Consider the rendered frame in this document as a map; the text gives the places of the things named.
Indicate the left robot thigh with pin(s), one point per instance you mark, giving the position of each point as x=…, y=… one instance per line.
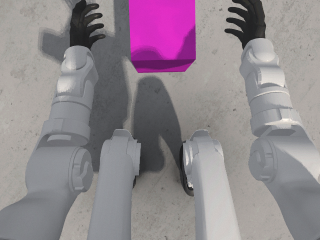
x=111, y=215

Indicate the right robot shin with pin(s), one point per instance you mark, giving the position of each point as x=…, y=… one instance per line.
x=216, y=143

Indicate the robot right upper arm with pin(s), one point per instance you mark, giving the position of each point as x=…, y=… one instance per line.
x=289, y=166

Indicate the robot left hand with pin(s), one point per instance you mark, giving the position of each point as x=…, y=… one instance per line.
x=79, y=32

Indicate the carton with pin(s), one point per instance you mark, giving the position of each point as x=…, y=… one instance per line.
x=162, y=35

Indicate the robot left forearm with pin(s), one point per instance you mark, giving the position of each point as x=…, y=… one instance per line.
x=68, y=123

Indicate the robot right forearm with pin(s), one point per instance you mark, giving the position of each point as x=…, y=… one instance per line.
x=267, y=93

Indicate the robot left upper arm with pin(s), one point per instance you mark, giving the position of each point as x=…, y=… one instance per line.
x=55, y=176

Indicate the robot right hand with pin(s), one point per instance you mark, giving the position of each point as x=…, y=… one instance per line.
x=254, y=25

